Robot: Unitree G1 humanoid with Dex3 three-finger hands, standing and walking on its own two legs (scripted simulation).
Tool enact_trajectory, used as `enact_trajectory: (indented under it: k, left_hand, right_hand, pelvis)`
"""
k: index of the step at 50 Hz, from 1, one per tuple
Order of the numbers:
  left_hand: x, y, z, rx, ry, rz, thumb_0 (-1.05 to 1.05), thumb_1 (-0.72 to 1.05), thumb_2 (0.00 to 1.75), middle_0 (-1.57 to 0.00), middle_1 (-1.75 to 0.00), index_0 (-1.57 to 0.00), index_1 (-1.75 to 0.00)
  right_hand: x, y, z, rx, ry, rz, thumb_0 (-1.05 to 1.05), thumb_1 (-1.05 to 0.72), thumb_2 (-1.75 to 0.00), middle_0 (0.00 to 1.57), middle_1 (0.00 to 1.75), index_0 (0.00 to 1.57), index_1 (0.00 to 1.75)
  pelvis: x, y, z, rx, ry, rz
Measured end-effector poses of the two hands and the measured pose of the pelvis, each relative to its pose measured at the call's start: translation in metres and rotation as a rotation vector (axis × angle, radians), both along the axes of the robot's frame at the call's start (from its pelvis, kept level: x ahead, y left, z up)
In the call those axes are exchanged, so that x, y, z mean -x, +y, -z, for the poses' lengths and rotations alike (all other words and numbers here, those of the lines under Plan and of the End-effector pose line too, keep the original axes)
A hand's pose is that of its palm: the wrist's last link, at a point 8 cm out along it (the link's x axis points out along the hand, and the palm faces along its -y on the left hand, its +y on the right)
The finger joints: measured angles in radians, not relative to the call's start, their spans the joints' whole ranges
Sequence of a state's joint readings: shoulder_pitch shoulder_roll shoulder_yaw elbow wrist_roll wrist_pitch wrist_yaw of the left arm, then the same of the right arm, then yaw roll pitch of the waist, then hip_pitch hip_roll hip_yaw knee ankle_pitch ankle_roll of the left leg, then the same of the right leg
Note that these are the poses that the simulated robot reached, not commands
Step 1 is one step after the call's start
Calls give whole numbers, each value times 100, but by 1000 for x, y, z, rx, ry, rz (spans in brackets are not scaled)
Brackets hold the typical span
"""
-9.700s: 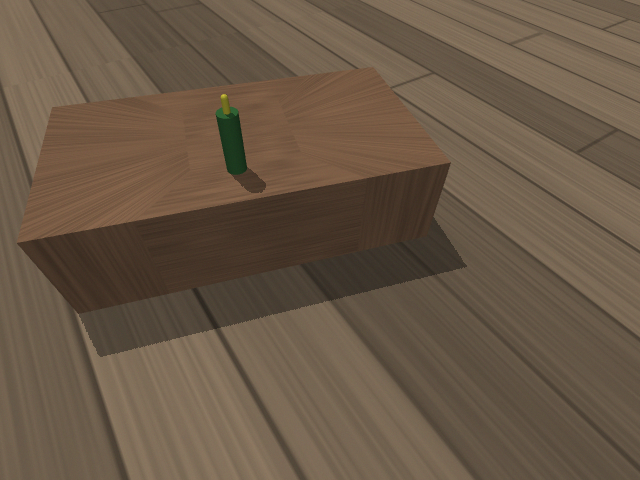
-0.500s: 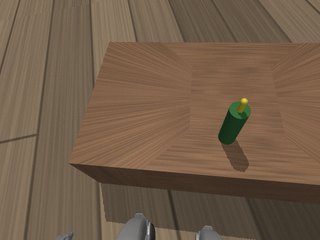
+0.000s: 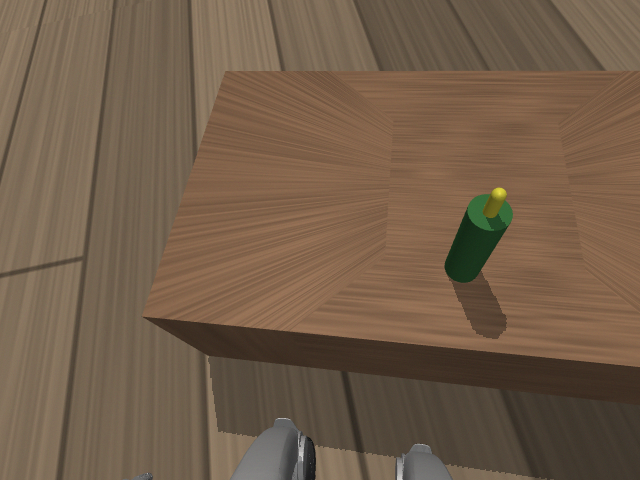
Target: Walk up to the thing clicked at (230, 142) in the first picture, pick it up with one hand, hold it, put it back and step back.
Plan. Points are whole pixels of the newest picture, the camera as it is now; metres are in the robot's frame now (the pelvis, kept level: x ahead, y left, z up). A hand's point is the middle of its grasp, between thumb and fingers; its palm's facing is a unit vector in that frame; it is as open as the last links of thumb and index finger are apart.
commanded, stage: approach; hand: right
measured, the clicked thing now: (477, 235) +0.53 -0.19 -0.18
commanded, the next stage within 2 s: close in in 0.62 s
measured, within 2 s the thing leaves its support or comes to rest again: neither
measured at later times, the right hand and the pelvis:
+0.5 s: hand (606, 260) +0.44 -0.34 -0.09, palm faces +0.14 +0.99 +0.02, open 17.6 cm; pelvis -0.03 +0.00 -0.13, yaw +2 degrees
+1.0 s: hand (507, 269) +0.49 -0.26 -0.25, palm faces +0.12 +0.99 -0.03, open 17.1 cm; pelvis -0.09 +0.00 -0.29, yaw +2 degrees
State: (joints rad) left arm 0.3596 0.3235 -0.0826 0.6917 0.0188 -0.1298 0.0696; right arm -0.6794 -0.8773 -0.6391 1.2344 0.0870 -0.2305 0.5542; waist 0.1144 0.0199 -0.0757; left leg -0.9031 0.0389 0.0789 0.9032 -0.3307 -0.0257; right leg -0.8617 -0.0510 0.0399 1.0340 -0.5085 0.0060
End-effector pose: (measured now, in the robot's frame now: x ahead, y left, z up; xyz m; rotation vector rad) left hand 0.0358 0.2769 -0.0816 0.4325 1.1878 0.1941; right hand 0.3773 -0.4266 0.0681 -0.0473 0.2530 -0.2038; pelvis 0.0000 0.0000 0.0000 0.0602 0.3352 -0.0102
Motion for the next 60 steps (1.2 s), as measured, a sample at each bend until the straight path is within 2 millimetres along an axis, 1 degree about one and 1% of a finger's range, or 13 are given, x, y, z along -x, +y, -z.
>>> enact_trajectory:
  k: [8, 13, 16, 19, 24, 29, 33, 38, 44, 48, 52, 56, 60]
  left_hand:
    - [3, 1, 4, -6, 8, 6, 0, 89, 91, -20, -30, -19, -30]
    - [3, 3, 21, -12, 21, 35, 0, 88, 91, -20, -30, -19, -30]
    - [1, 4, 40, -15, 26, 57, 0, 88, 91, -20, -30, -18, -30]
    - [-2, 3, 65, -15, 23, 76, 0, 88, 91, -20, -30, -18, -30]
    - [-5, 0, 115, -10, 18, 94, 0, 88, 91, -19, -30, -18, -30]
    - [3, -4, 164, 4, 41, 93, 0, 89, 90, -19, -29, -18, -30]
    - [20, -6, 198, 23, 79, 79, 0, 90, 90, -19, -29, -18, -29]
    - [51, -7, 237, 40, 140, 53, 0, 90, 90, -19, -29, -18, -29]
    - [91, -8, 271, 40, 224, 15, 0, 90, 89, -20, -30, -19, -29]
    - [112, -9, 284, 41, 272, -18, 0, 90, 89, -20, -30, -20, -30]
    - [126, -9, 289, 44, 293, -57, 0, 91, 89, -20, -30, -20, -30]
    - [131, -8, 287, 47, 289, -87, 0, 90, 89, -20, -30, -20, -30]
    - [129, -7, 283, 51, 273, -101, 0, 90, 89, -20, -30, -19, -30]
  right_hand:
    - [-5, -4, 4, -4, -35, 5, -1, 59, -7, 3, 6, 4, 6]
    - [-11, -1, 26, -7, -112, -1, -1, 60, -7, 3, 6, 4, 6]
    - [-16, 6, 52, -14, -171, -13, -1, 60, -8, 3, 6, 4, 6]
    - [-21, 17, 87, -26, -217, -29, -1, 60, -7, 3, 6, 4, 6]
    - [-33, 37, 148, -42, -265, -57, -1, 59, -6, 4, 5, 5, 5]
    - [-48, 53, 200, -50, -258, -70, -2, 57, -4, 5, 5, 5, 5]
    - [-57, 63, 231, -43, -252, -68, -2, 55, -4, 6, 5, 6, 4]
    - [-68, 76, 267, -26, -251, -76, -2, 52, -4, 6, 4, 6, 4]
    - [-79, 93, 303, -22, -270, -75, -2, 47, -3, 7, 4, 6, 4]
    - [-86, 109, 315, -5, -271, -84, -2, 44, -4, 7, 4, 6, 3]
    - [-91, 127, 315, 5, -259, -91, -1, 44, -4, 7, 4, 6, 4]
    - [-95, 139, 305, -2, -250, -84, -1, 46, -4, 7, 4, 6, 4]
    - [-98, 148, 294, -3, -240, -78, -1, 47, -4, 6, 4, 5, 4]
  pelvis:
    - [4, -1, 6, -3, 20, -1]
    - [9, -3, 26, -5, 76, -7]
    - [14, -3, 46, -7, 118, -12]
    - [19, -2, 71, -11, 162, -17]
    - [31, -1, 117, -20, 222, -19]
    - [44, 0, 160, -28, 258, -20]
    - [55, 0, 190, -32, 277, -20]
    - [69, -1, 228, -36, 291, -19]
    - [84, -2, 269, -42, 287, -18]
    - [91, -3, 284, -43, 283, -16]
    - [94, -2, 289, -39, 281, -15]
    - [94, -2, 286, -35, 283, -16]
    - [91, -1, 279, -29, 290, -16]
